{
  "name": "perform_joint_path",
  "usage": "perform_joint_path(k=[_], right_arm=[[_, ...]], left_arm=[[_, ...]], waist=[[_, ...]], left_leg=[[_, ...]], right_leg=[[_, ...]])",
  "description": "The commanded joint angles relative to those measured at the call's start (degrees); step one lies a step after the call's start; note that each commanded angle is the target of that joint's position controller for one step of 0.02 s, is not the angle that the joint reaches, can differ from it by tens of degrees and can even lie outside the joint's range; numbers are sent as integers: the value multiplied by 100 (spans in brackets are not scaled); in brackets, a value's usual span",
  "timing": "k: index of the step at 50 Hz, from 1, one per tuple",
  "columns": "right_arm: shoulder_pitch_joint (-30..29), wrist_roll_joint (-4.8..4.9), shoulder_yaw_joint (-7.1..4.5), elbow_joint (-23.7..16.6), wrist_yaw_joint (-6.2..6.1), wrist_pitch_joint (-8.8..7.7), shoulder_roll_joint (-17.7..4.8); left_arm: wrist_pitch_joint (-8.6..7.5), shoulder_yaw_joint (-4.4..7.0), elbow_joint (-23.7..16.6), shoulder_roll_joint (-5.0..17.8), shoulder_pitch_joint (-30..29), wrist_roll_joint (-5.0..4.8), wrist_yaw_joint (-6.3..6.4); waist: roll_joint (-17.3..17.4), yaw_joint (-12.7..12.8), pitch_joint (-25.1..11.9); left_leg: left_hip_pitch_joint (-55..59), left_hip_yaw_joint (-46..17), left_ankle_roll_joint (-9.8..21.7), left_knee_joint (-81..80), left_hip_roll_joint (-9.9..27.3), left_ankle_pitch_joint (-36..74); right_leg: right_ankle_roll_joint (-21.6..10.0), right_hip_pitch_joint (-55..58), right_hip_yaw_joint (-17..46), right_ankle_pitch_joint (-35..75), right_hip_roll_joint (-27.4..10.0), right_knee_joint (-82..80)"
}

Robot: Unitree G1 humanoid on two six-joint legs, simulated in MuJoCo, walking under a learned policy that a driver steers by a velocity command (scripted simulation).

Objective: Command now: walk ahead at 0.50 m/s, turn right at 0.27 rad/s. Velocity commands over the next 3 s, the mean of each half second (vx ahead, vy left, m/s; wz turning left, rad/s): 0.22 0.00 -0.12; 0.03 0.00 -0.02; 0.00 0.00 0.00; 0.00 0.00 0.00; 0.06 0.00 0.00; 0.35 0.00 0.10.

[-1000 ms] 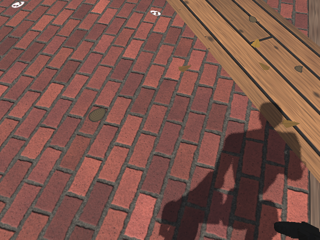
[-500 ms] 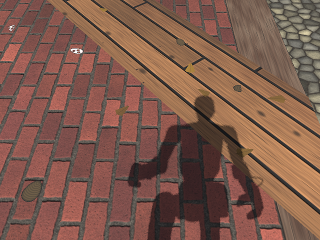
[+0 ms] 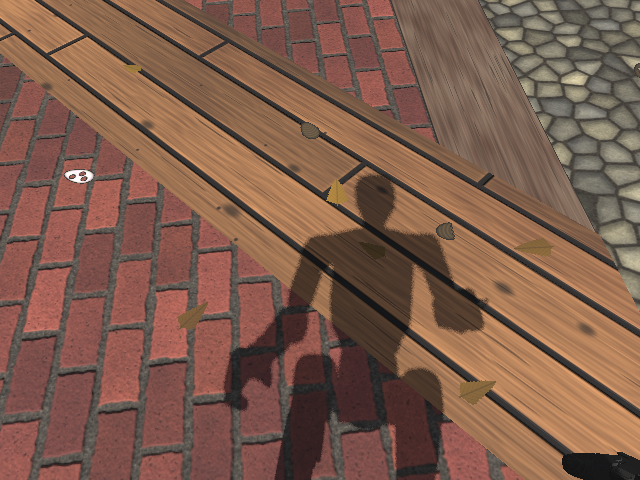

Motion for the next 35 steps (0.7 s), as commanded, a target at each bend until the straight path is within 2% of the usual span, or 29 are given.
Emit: perform_joint_path(k=[1,3,4,5,6,7,8,9,10,11,13,15,16,18,21,22,23,24,25,26,27,28,31,35], right_arm=[[-513,27,-148,-504,53,-139,-577],[-161,-55,-206,-425,49,-184,-672],[312,-132,-270,-292,27,-217,-783],[959,-237,-328,-228,12,-257,-1053],[1571,-282,-432,-96,5,-183,-1426],[1870,-73,-376,79,66,-88,-1091],[1558,32,-288,5,74,-34,-840],[1114,-14,-211,-74,62,23,-658],[722,-46,-124,-89,66,52,-478],[495,-82,-71,-76,65,54,-356],[266,-154,-67,14,71,68,-371],[209,-140,-101,118,35,87,-501],[251,-114,-118,181,16,110,-560],[324,-75,-122,302,-5,178,-623],[211,-23,-64,416,1,278,-559],[301,-7,-19,483,9,291,-453],[464,-49,34,557,15,287,-325],[732,-135,42,612,31,273,-307],[937,-115,44,663,15,291,-259],[710,-109,43,688,-13,323,-350],[583,-85,38,680,-40,355,-353],[571,-80,44,713,-66,390,-325],[618,-80,30,815,-97,432,-378],[556,-33,16,977,-116,472,-398]], left_arm=[[-35,236,-139,902,289,-2,28],[32,234,-107,882,181,35,55],[54,197,-142,784,104,47,68],[51,113,-278,591,58,120,83],[2,-4,-217,273,903,90,82],[-15,12,-103,467,1154,58,66],[32,123,-119,872,705,-17,70],[98,130,-222,880,208,-10,92],[170,127,-307,807,-70,54,110],[243,135,-324,711,-108,101,130],[330,66,-221,377,130,99,161],[331,7,-201,225,104,125,185],[332,-5,-192,223,27,129,189],[370,22,-162,331,-117,117,187],[422,45,-146,346,-333,155,174],[422,45,-173,363,-446,210,177],[410,59,-249,493,-561,260,198],[406,104,-316,767,-652,231,229],[416,151,-205,854,-756,161,220],[398,112,-216,577,-806,160,180],[368,63,-184,418,-823,202,163],[328,51,-164,397,-842,212,150],[237,62,-33,426,-753,159,151],[232,63,110,441,-795,137,165]], waist=[[-722,15,0],[-831,-219,-47],[-778,-466,-365],[-471,-727,-1132],[843,-671,-2107],[1363,-715,-2463],[662,-783,-1704],[224,-709,-1184],[94,-563,-719],[192,-384,-577],[503,-193,-569],[553,-178,-788],[524,-226,-911],[441,-306,-981],[334,-255,-656],[253,-256,-506],[71,-318,-415],[-345,-548,-397],[-860,-716,-348],[-730,-524,-208],[-671,-500,-160],[-666,-504,-156],[-585,-494,-327],[-420,-486,-405]], left_leg=[[527,116,196,-313,-130,-148],[914,259,407,-610,-261,-406],[1632,370,562,-812,-316,20],[2950,-175,882,-452,364,1628],[5132,-1865,1900,-232,1662,2618],[5350,-3078,2209,-720,2082,2078],[4681,-2601,1962,-860,1898,1248],[3960,-1975,1737,-975,1638,1035],[3185,-1504,1661,-1148,1415,1205],[2639,-1175,1551,-1290,1205,1283],[2020,-567,1513,-1457,843,1877],[1973,-269,1562,-1416,789,2423],[2038,-230,1572,-1417,811,2396],[2108,-246,1557,-1449,850,1701],[1795,-294,1344,-1469,701,-310],[1686,-299,1136,-1451,548,-1037],[1544,-288,871,-1366,384,-1666],[1373,-103,651,-1205,56,-2259],[1541,219,505,-1196,-231,-2349],[1761,318,426,-1047,-263,-2170],[1824,338,430,-961,-250,-1948],[1873,321,445,-906,-221,-1701],[2080,303,456,-771,-172,-1030],[2276,302,432,-675,-150,-586]], right_leg=[[-757,-105,1016,1242,-1621,-266],[-559,190,1025,2399,-1567,306],[-372,214,837,3269,-1265,952],[-108,-273,587,2831,-921,2091],[382,-2025,95,257,-160,4173],[533,-2731,290,-2238,22,5051],[564,-3078,435,-2036,-254,5483],[595,-3127,194,-1708,-483,5385],[635,-3013,20,-1456,-701,4970],[639,-2621,-46,-1225,-936,4474],[735,-1827,-292,-903,-927,3597],[785,-1341,-392,-543,-927,2759],[786,-1163,-418,-224,-918,2434],[768,-905,-450,227,-896,1968],[617,-396,-550,786,-830,1000],[533,-216,-499,1069,-858,569],[425,-13,-180,1545,-1135,374],[287,143,36,2002,-1425,508],[163,-222,-19,1125,-1296,603],[209,-547,-89,681,-1131,521],[289,-641,-113,776,-1093,491],[344,-623,-150,1079,-1051,530],[357,-430,-204,1786,-1025,713],[332,-331,-235,2168,-998,794]])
